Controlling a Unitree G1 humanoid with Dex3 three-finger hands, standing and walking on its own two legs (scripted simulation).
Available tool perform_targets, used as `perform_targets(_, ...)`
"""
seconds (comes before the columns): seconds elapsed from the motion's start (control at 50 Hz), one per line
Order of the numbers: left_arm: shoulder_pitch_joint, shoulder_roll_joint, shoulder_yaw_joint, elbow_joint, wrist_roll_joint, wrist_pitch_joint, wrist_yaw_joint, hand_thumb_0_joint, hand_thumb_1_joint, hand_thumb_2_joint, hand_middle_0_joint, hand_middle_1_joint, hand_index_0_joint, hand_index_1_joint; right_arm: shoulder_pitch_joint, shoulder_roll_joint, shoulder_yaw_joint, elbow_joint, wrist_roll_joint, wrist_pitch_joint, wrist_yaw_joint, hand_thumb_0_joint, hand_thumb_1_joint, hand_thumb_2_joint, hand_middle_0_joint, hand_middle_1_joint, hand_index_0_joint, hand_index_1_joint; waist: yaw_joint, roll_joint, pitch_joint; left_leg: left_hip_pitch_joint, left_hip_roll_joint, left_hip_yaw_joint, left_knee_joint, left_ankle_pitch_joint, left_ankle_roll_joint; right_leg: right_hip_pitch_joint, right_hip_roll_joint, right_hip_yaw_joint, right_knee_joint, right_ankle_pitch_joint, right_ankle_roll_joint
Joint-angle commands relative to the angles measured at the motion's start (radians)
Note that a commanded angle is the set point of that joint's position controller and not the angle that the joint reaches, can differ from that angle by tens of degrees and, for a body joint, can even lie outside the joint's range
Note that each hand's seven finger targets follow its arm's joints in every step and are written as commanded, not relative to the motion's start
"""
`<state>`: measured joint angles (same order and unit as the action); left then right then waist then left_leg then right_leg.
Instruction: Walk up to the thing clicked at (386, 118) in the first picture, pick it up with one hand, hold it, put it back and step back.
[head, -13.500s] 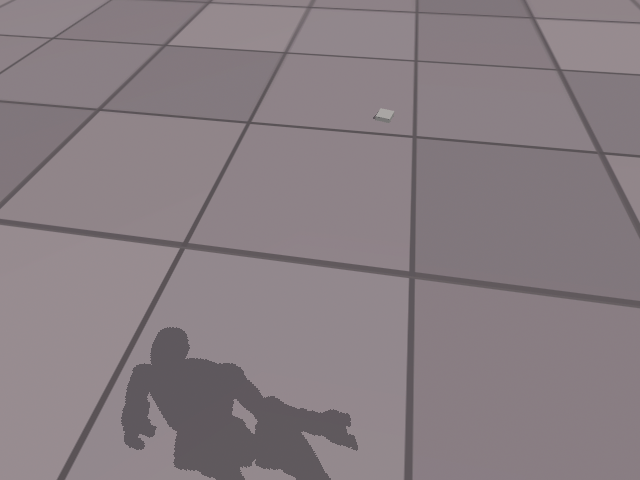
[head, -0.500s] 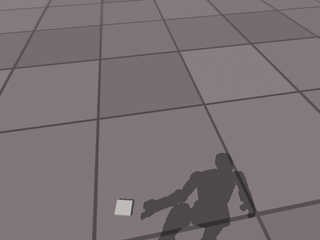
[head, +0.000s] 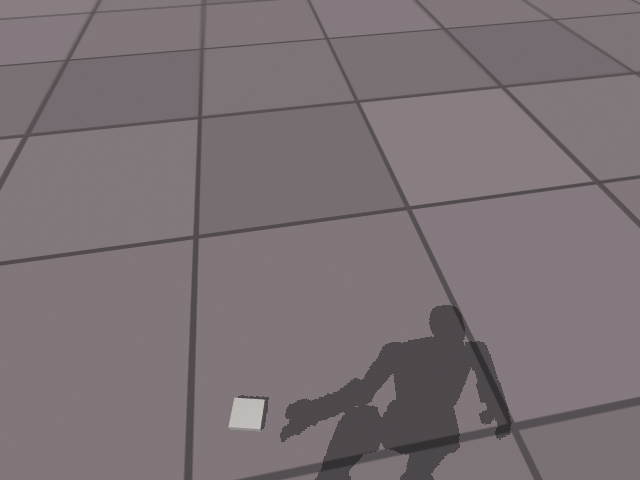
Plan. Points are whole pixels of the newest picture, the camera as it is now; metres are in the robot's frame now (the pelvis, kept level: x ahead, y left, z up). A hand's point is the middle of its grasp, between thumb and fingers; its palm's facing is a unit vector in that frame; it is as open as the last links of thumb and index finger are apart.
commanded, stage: stand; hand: left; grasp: from above
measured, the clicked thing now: (247, 414) +0.45 +0.24 -0.77
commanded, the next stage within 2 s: rise first in 0.78 s
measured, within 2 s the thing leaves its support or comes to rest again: neither
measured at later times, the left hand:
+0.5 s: hand out of the picture +0.06 +0.25 -0.16, palm faces -0.03 -0.94 -0.34, open 7.3 cm
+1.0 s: hand out of the picture +0.10 +0.25 -0.16, palm faces +0.05 -0.94 -0.33, open 7.5 cm
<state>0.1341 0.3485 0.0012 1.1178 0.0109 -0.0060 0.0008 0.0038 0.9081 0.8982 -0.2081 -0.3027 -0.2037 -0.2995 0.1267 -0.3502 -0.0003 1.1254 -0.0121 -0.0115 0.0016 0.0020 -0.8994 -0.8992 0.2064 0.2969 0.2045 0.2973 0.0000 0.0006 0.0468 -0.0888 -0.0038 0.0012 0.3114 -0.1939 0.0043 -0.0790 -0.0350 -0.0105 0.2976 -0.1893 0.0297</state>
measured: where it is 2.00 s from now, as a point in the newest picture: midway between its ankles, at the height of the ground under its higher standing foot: outside the picture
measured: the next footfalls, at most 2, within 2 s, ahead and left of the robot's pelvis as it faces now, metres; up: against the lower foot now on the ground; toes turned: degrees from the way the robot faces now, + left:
none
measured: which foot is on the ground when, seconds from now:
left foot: down 0.00-1.00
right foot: down 0.00-1.00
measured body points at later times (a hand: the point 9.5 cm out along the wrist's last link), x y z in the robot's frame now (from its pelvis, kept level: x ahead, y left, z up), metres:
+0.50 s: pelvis +0.00 +0.00 +0.00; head +0.01 +0.00 +0.45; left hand +0.07 +0.30 -0.13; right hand +0.07 -0.30 -0.13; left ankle -0.01 +0.12 -0.75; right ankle -0.02 -0.14 -0.75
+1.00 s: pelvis -0.01 +0.00 -0.01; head +0.03 +0.00 +0.44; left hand +0.10 +0.30 -0.14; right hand +0.08 -0.29 -0.13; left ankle -0.01 +0.12 -0.75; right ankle -0.02 -0.14 -0.75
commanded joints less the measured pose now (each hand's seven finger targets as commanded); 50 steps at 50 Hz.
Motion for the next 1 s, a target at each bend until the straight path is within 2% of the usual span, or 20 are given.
perform_targets(0.0, -0.026, 0.206, 0.036, -0.055, -0.002, -0.020, 0.011, 0.000, 0.900, 0.900, -0.200, -0.300, -0.200, -0.301, -0.037, -0.216, -0.041, -0.056, 0.004, -0.020, -0.013, 0.000, -0.900, -0.900, 0.200, 0.300, 0.200, 0.300, 0.004, -0.003, -0.044, -0.007, 0.129, -0.095, -0.046, 0.198, 0.017, -0.001, -0.105, 0.072, -0.035, 0.153, -0.045)
perform_targets(0.1, -0.031, 0.211, 0.037, -0.061, -0.001, -0.022, 0.011, 0.000, 0.900, 0.900, -0.200, -0.300, -0.200, -0.301, -0.035, -0.214, -0.041, -0.060, 0.004, -0.024, -0.013, 0.000, -0.900, -0.900, 0.200, 0.300, 0.200, 0.300, 0.002, -0.002, -0.076, 0.007, 0.136, -0.096, -0.037, 0.246, 0.016, 0.021, -0.107, 0.069, -0.023, 0.185, -0.048)
perform_targets(0.2, -0.030, 0.210, 0.036, -0.060, 0.001, -0.021, 0.011, 0.000, 0.900, 0.900, -0.200, -0.300, -0.200, -0.301, -0.038, -0.216, -0.042, -0.057, 0.004, -0.020, -0.012, 0.000, -0.900, -0.900, 0.200, 0.300, 0.200, 0.300, 0.000, -0.009, -0.048, -0.009, 0.132, -0.102, -0.051, 0.192, 0.014, -0.002, -0.102, 0.066, -0.036, 0.132, -0.043)
perform_targets(0.24, -0.029, 0.214, 0.037, -0.062, 0.001, -0.023, 0.011, 0.000, 0.900, 0.900, -0.200, -0.300, -0.200, -0.301, -0.030, -0.214, -0.041, -0.057, 0.004, -0.020, -0.012, 0.000, -0.900, -0.900, 0.200, 0.300, 0.200, 0.300, 0.000, -0.005, -0.062, -0.006, 0.130, -0.094, -0.044, 0.184, 0.018, 0.005, -0.106, 0.073, -0.038, 0.145, -0.044)
perform_targets(0.28, -0.032, 0.210, 0.037, -0.062, 0.001, -0.023, 0.011, 0.000, 0.900, 0.900, -0.200, -0.300, -0.200, -0.301, -0.034, -0.215, -0.041, -0.058, 0.004, -0.021, -0.013, 0.000, -0.900, -0.900, 0.200, 0.300, 0.200, 0.300, 0.001, 0.003, -0.075, 0.003, 0.134, -0.094, -0.033, 0.232, 0.020, 0.024, -0.112, 0.073, -0.025, 0.194, -0.047)
perform_targets(0.4, -0.029, 0.209, 0.035, -0.063, 0.001, -0.023, 0.012, 0.000, 0.900, 0.900, -0.200, -0.300, -0.200, -0.301, -0.038, -0.215, -0.042, -0.060, 0.005, -0.021, -0.013, 0.000, -0.900, -0.900, 0.200, 0.300, 0.200, 0.300, 0.003, -0.006, -0.067, 0.009, 0.136, -0.101, -0.041, 0.229, 0.015, 0.004, -0.105, 0.065, -0.028, 0.162, -0.045)
perform_targets(0.5, -0.028, 0.210, 0.036, -0.063, 0.000, -0.025, 0.012, 0.000, 0.900, 0.900, -0.200, -0.300, -0.200, -0.301, -0.033, -0.214, -0.040, -0.059, 0.005, -0.021, -0.013, 0.000, -0.900, -0.900, 0.200, 0.300, 0.200, 0.300, 0.000, -0.001, -0.073, 0.010, 0.133, -0.093, -0.031, 0.251, 0.018, 0.019, -0.110, 0.069, -0.026, 0.211, -0.044)
perform_targets(0.56, -0.026, 0.212, 0.038, -0.060, 0.001, -0.021, 0.012, 0.000, 0.900, 0.900, -0.200, -0.300, -0.200, -0.301, -0.031, -0.215, -0.041, -0.058, 0.003, -0.020, -0.014, 0.000, -0.900, -0.900, 0.200, 0.300, 0.200, 0.300, 0.001, 0.002, -0.062, -0.004, 0.130, -0.093, -0.041, 0.203, 0.019, 0.017, -0.106, 0.066, -0.029, 0.164, -0.045)
perform_targets(0.68, -0.028, 0.209, 0.036, -0.063, 0.001, -0.021, 0.011, 0.000, 0.900, 0.900, -0.200, -0.300, -0.200, -0.301, -0.032, -0.216, -0.041, -0.058, 0.003, -0.022, -0.014, 0.000, -0.900, -0.900, 0.200, 0.300, 0.200, 0.300, 0.000, 0.010, -0.065, -0.004, 0.134, -0.094, -0.041, 0.215, 0.018, 0.013, -0.108, 0.071, -0.028, 0.165, -0.045)
perform_targets(0.72, -0.029, 0.210, 0.037, -0.064, 0.000, -0.022, 0.012, 0.000, 0.900, 0.900, -0.200, -0.300, -0.200, -0.301, -0.031, -0.215, -0.040, -0.058, 0.004, -0.023, -0.014, 0.000, -0.900, -0.900, 0.200, 0.300, 0.200, 0.300, 0.001, -0.005, -0.071, 0.002, 0.134, -0.092, -0.036, 0.245, 0.020, 0.020, -0.111, 0.074, -0.024, 0.197, -0.044)
perform_targets(0.8, -0.030, 0.212, 0.036, -0.063, -0.001, -0.020, 0.011, 0.000, 0.900, 0.900, -0.200, -0.300, -0.200, -0.301, -0.035, -0.214, -0.040, -0.058, 0.004, -0.024, -0.013, 0.000, -0.900, -0.900, 0.200, 0.300, 0.200, 0.300, 0.004, 0.004, -0.070, -0.002, 0.136, -0.098, -0.045, 0.238, 0.016, 0.018, -0.107, 0.066, -0.019, 0.169, -0.045)
perform_targets(0.84, -0.028, 0.207, 0.035, -0.061, -0.001, -0.020, 0.010, 0.000, 0.900, 0.900, -0.200, -0.300, -0.200, -0.301, -0.036, -0.217, -0.040, -0.055, 0.004, -0.024, -0.013, 0.000, -0.900, -0.900, 0.200, 0.300, 0.200, 0.300, 0.003, 0.002, -0.045, -0.008, 0.132, -0.096, -0.050, 0.204, 0.015, -0.001, -0.105, 0.071, -0.032, 0.148, -0.042)
perform_targets(0.86, -0.033, 0.210, 0.035, -0.061, 0.000, -0.020, 0.012, 0.000, 0.876, 0.853, -0.217, -0.350, -0.232, -0.331, -0.035, -0.213, -0.041, -0.056, 0.003, -0.021, -0.013, 0.000, -0.899, -0.900, 0.197, 0.299, 0.198, 0.299, 0.000, -0.007, -0.054, -0.010, 0.134, -0.100, -0.051, 0.192, 0.015, 0.002, -0.103, 0.066, -0.031, 0.124, -0.043)
perform_targets(0.88, -0.384, 0.052, 0.042, -0.411, -0.055, -0.119, 0.030, 0.000, 0.796, 0.904, -0.297, -0.401, -0.260, -0.411, -0.033, -0.053, 0.001, -0.347, 0.072, -0.071, -0.031, 0.000, -0.935, -0.907, 0.200, 0.301, 0.200, 0.301, -0.112, 0.004, -0.002, -0.116, 0.002, 0.030, 0.026, 0.028, 0.004, -0.230, 0.033, -0.013, 0.036, 0.070, -0.038)
perform_targets(0.9, -0.509, 0.083, 0.053, -0.347, -0.052, -0.108, 0.031, 0.000, 0.716, 0.888, -0.274, -0.481, -0.239, -0.491, 0.019, -0.073, 0.001, -0.289, 0.072, -0.069, -0.040, 0.000, -0.877, -0.893, 0.199, 0.300, 0.200, 0.300, -0.087, -0.011, -0.045, -0.114, -0.001, 0.025, 0.045, 0.008, 0.005, -0.189, 0.030, -0.021, 0.051, 0.052, -0.037)
perform_targets(0.92, -0.319, 0.178, 0.109, -0.174, -0.030, -0.072, 0.032, 0.000, 0.636, 0.862, -0.255, -0.561, -0.238, -0.571, 0.061, -0.111, -0.021, -0.289, 0.076, -0.060, -0.050, 0.000, -0.858, -0.889, 0.199, 0.300, 0.200, 0.300, -0.057, -0.041, -0.010, -0.157, 0.004, 0.026, 0.062, -0.006, 0.006, -0.191, 0.038, -0.032, 0.060, 0.020, -0.040)
perform_targets(0.94, -0.285, 0.208, 0.134, -0.107, -0.007, -0.052, 0.021, 0.000, 0.556, 0.864, -0.237, -0.641, -0.226, -0.651, 0.079, -0.117, -0.038, -0.302, 0.068, -0.055, -0.049, 0.000, -0.853, -0.886, 0.200, 0.300, 0.200, 0.300, -0.052, -0.053, -0.046, -0.193, -0.001, 0.022, 0.108, 0.005, 0.007, -0.218, 0.039, -0.031, 0.099, 0.019, -0.045)
perform_targets(0.96, -0.324, 0.240, 0.155, -0.099, 0.013, -0.046, 0.005, 0.000, 0.476, 0.869, -0.214, -0.720, -0.212, -0.722, 0.085, -0.111, -0.043, -0.329, 0.063, -0.054, -0.049, 0.000, -0.868, -0.889, 0.200, 0.300, 0.200, 0.300, -0.039, -0.034, -0.084, -0.221, -0.001, 0.022, 0.155, 0.023, 0.007, -0.239, 0.038, -0.028, 0.144, 0.034, -0.048)
perform_targets(0.98, -0.331, 0.251, 0.177, -0.103, 0.041, -0.053, -0.008, 0.000, 0.396, 0.855, -0.208, -0.784, -0.217, -0.775, 0.096, -0.112, -0.063, -0.356, 0.044, -0.061, -0.050, 0.000, -0.863, -0.888, 0.200, 0.300, 0.200, 0.300, -0.031, -0.040, -0.181, -0.221, -0.002, 0.019, 0.204, 0.054, 0.007, -0.233, 0.034, -0.023, 0.191, 0.067, -0.046)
